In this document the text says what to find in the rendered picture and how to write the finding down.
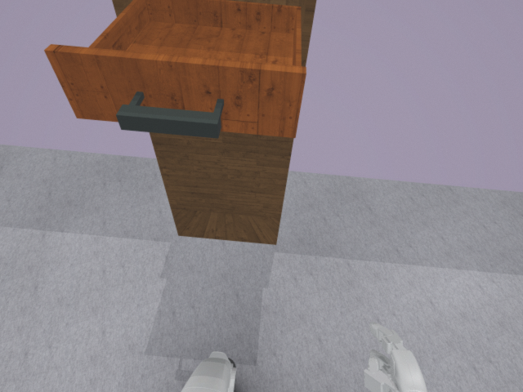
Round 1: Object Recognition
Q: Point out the left robot thigh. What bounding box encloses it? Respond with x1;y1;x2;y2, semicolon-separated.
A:
181;358;236;392

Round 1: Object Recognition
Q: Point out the handle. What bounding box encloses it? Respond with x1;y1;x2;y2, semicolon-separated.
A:
116;91;224;139

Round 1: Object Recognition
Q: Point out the robot left shin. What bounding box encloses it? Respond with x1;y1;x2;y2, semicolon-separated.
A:
209;351;230;362

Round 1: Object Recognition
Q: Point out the drawer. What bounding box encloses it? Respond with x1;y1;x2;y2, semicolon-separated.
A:
44;0;306;138

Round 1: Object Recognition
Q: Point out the right robot hand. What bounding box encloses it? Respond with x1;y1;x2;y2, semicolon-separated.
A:
364;322;427;392

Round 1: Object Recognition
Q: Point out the cabinet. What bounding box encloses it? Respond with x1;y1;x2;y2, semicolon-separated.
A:
112;0;316;245

